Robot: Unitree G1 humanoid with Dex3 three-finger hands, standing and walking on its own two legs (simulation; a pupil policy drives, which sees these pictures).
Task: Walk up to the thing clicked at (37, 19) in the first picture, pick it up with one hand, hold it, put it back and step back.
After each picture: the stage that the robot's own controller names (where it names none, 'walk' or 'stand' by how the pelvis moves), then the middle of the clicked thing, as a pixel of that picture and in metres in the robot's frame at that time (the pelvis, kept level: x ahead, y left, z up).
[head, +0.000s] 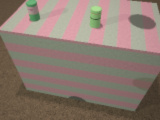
stand; (33, 10) +0.94 +0.33 -0.03
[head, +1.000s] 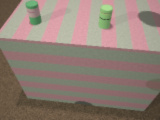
walk; (34, 13) +0.83 +0.27 +0.00
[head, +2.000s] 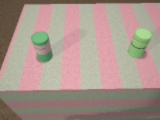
stand; (42, 47) +0.52 +0.18 +0.01
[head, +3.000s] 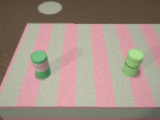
stand; (41, 65) +0.49 +0.20 -0.02
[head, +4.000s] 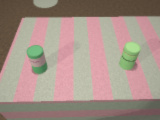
stand; (37, 59) +0.50 +0.21 -0.02
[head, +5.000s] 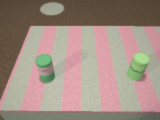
stand; (45, 68) +0.47 +0.18 -0.03
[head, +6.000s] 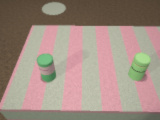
stand; (47, 68) +0.48 +0.18 -0.03
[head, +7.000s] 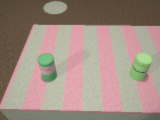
stand; (47, 67) +0.48 +0.17 -0.03
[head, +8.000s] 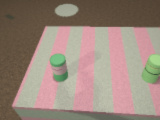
rise first; (59, 67) +0.48 +0.15 -0.02
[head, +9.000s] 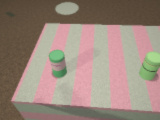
go down; (58, 64) +0.50 +0.16 -0.02
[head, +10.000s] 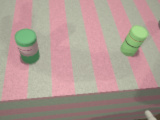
go down; (28, 47) +0.49 +0.15 +0.02
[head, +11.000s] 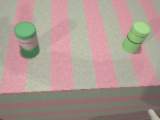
approach; (28, 40) +0.51 +0.15 +0.03
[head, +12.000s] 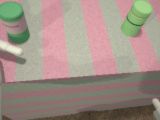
close in; (15, 24) +0.53 +0.16 +0.07
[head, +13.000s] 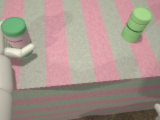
lift; (18, 38) +0.49 +0.16 +0.06
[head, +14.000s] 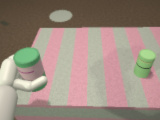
lift; (31, 70) +0.32 +0.17 +0.17
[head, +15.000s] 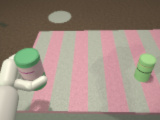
hold; (32, 70) +0.33 +0.16 +0.16
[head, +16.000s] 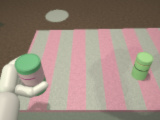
hold; (32, 75) +0.32 +0.16 +0.15
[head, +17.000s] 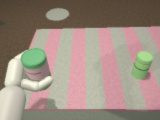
crouch; (38, 70) +0.33 +0.14 +0.15
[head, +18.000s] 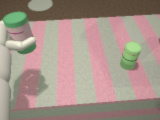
crouch; (21, 33) +0.47 +0.17 +0.17
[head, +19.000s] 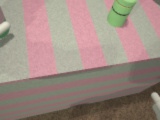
lower; out of the picture +0.55 +0.17 +0.08
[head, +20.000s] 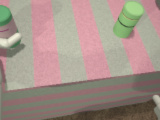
lower; (4, 28) +0.52 +0.16 +0.06
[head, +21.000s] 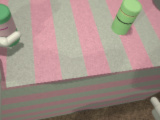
lower; (3, 27) +0.52 +0.16 +0.07
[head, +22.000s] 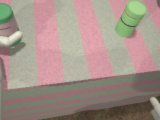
lower; (5, 26) +0.52 +0.16 +0.06
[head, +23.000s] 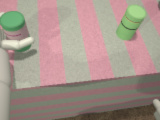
open; (17, 32) +0.51 +0.15 +0.06
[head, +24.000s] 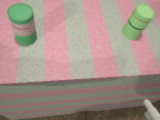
sink last; (23, 25) +0.51 +0.14 +0.06
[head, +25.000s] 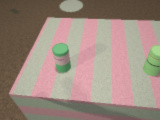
sink last; (62, 58) +0.50 +0.14 +0.01
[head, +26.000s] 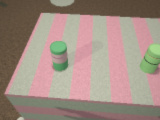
stand; (59, 56) +0.50 +0.13 +0.01
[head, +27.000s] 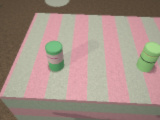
stand; (55, 56) +0.49 +0.14 +0.02
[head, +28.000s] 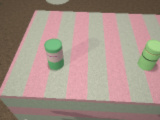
stand; (54, 54) +0.49 +0.14 +0.03
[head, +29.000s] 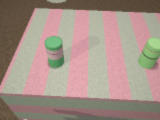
stand; (55, 52) +0.49 +0.14 +0.03
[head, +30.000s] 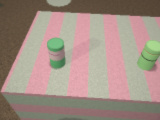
stand; (56, 53) +0.50 +0.13 +0.02
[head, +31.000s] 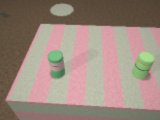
walk; (56, 64) +0.50 +0.14 -0.03
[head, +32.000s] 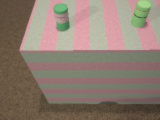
walk; (62, 17) +0.70 +0.14 -0.01
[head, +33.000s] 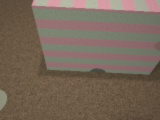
walk; out of the picture +1.07 +0.12 -0.01
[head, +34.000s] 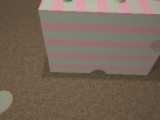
stand; out of the picture +1.16 +0.14 -0.01
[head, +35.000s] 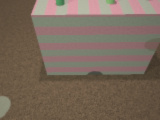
stand; out of the picture +1.16 +0.17 -0.03
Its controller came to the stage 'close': yes
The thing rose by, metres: 0.21
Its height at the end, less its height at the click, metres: +0.00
